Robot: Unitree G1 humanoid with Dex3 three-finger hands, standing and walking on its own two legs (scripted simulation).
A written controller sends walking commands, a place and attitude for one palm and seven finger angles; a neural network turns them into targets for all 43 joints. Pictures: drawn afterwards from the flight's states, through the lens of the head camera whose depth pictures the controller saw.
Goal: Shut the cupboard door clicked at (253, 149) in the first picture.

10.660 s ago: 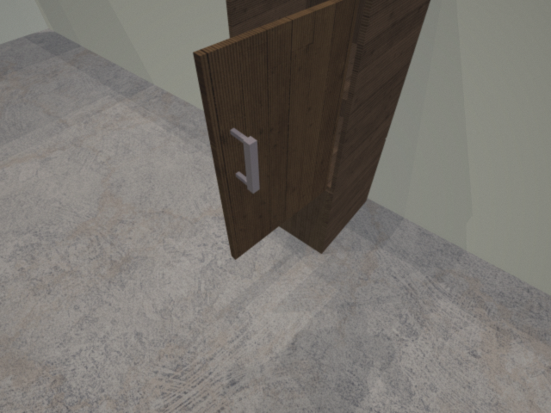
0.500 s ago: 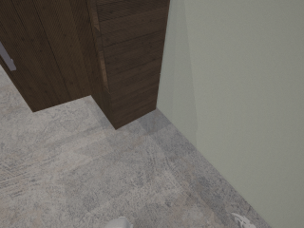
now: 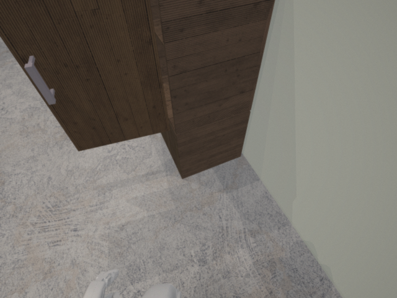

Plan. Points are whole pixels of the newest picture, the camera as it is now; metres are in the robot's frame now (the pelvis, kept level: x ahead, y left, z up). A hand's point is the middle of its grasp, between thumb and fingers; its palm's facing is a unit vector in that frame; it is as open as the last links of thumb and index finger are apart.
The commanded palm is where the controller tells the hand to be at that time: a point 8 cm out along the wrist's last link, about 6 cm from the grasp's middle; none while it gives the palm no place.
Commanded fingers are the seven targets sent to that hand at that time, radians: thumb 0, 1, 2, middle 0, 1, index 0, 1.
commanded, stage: turn to face it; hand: left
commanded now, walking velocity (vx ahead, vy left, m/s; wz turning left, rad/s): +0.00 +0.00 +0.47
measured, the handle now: (42, 80) +0.68 +0.49 +0.03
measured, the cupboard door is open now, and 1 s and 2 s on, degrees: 83 83 83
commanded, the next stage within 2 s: take the last steps up to it in 0.42 s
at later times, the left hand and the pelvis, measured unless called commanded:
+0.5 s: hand out of the picture +0.04 +0.24 -0.17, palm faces +0.25 -0.94 -0.25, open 7.4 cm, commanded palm none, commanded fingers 0.00 0.90 0.90 -0.20 -0.30 -0.20 -0.30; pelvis +0.04 +0.02 +0.00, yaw +12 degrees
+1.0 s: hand out of the picture +0.00 +0.21 -0.19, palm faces +0.38 -0.91 -0.14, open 7.4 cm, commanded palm none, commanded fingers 0.00 0.90 0.90 -0.20 -0.30 -0.20 -0.30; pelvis +0.11 +0.07 -0.01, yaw +18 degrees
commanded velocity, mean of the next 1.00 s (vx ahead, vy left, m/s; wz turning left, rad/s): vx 0.14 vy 0.03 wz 0.19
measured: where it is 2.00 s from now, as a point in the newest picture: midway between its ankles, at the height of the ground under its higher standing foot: (177, 288)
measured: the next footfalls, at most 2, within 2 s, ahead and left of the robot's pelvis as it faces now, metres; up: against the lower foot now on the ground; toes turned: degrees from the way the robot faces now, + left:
left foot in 0.22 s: +0.09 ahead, +0.13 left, +0.00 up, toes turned +13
right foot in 0.58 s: +0.10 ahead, -0.12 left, +0.00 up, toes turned +10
